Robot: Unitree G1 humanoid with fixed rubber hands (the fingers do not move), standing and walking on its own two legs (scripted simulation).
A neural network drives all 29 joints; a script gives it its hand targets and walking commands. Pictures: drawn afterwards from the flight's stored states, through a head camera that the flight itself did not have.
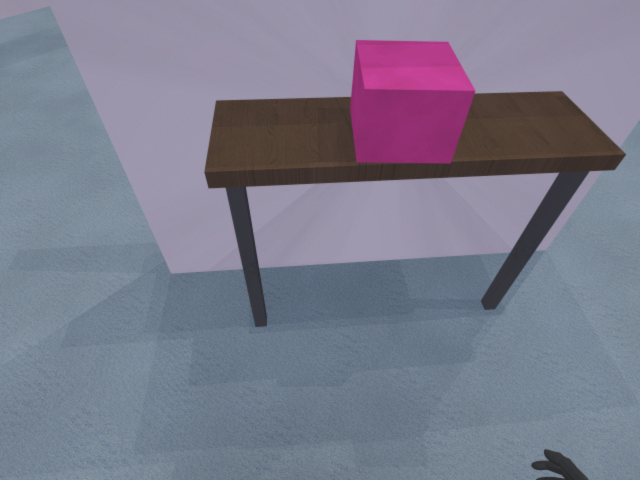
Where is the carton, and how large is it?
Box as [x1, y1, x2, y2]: [350, 40, 474, 162]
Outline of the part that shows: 356,40 350,105 356,161 450,162 474,93 474,89 448,42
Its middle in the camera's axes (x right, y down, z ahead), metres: +0.18 -0.30 +0.85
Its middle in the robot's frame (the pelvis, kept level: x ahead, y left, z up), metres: +0.84 -0.16 +0.04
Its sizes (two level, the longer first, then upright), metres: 0.220 0.206 0.167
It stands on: a table, 0.72 m high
